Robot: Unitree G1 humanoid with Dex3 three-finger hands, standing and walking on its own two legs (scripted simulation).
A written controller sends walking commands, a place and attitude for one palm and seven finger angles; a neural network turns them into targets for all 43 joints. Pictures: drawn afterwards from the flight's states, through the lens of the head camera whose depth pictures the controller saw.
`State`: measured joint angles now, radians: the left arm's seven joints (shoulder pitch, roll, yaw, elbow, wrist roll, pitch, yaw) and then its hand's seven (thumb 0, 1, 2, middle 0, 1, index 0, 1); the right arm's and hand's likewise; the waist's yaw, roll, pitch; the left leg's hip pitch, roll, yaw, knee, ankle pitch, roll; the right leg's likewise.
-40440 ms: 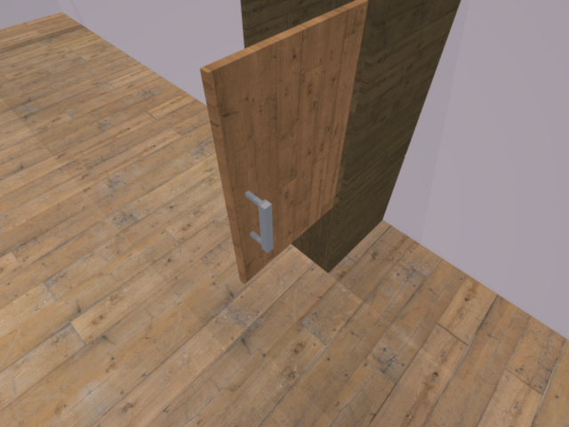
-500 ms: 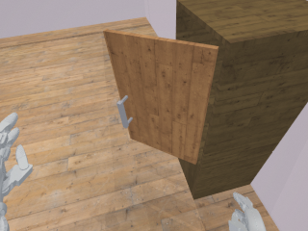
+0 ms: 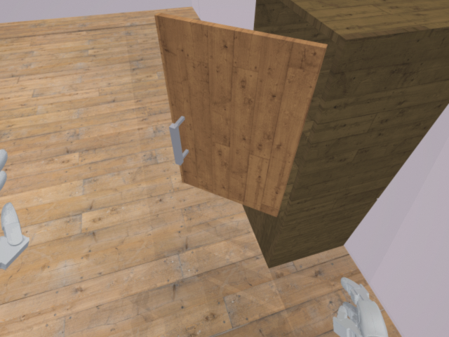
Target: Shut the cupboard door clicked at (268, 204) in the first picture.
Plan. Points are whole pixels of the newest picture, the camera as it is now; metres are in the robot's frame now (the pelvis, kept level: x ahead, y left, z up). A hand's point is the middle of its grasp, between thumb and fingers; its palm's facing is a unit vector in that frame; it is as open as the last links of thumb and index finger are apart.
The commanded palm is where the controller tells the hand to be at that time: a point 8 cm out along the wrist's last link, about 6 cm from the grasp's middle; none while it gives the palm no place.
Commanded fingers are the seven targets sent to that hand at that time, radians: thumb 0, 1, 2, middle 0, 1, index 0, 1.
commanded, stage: step back with the hand held close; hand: left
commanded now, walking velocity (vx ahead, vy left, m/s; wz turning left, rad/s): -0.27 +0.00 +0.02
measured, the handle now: (180, 141) +0.66 +0.18 -0.09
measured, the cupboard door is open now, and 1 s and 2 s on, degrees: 49 49 49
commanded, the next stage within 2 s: stop stepping back and stand still in 0.90 s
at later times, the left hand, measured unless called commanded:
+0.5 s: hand out of the picture +0.14 +0.27 +0.17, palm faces +0.43 -0.74 -0.51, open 7.4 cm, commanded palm +0.07 +0.30 +0.18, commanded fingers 0.00 0.90 0.90 -0.20 -0.30 -0.20 -0.30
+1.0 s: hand out of the picture +0.05 +0.29 +0.17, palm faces +0.47 -0.77 -0.44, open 7.4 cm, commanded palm -0.02 +0.31 +0.18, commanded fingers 0.00 0.90 0.90 -0.20 -0.30 -0.20 -0.30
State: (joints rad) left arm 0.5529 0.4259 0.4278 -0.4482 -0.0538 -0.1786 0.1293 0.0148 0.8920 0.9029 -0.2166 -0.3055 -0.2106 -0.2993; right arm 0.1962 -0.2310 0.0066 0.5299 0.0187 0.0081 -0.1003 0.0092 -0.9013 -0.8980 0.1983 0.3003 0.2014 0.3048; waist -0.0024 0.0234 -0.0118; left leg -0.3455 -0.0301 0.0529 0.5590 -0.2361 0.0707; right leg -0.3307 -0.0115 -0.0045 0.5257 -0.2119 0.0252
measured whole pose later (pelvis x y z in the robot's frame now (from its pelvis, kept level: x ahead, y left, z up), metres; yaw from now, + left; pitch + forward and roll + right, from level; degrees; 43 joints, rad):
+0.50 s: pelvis -0.05 -0.01 -0.01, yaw +3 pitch +2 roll -4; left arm 0.55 0.47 0.48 -0.49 -0.02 -0.29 0.15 0.01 0.89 0.90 -0.22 -0.31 -0.21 -0.30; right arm 0.26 -0.23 -0.01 0.60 0.00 -0.08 -0.09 0.01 -0.90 -0.90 0.20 0.30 0.20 0.30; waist -0.05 0.02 -0.02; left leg -0.49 0.00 -0.01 0.62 -0.17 0.07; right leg -0.36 0.08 0.03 0.66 -0.26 0.02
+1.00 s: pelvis -0.15 +0.00 +0.00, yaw +3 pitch +2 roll -3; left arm 0.49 0.46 0.45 -0.44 -0.05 -0.27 0.15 0.01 0.89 0.90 -0.22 -0.31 -0.21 -0.30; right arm 0.19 -0.22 -0.01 0.62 0.00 -0.06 -0.10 0.01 -0.90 -0.90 0.20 0.30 0.20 0.30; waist -0.01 -0.01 -0.02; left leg -0.45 -0.01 -0.03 0.56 -0.14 0.05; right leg -0.36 0.08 0.07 0.62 -0.27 0.02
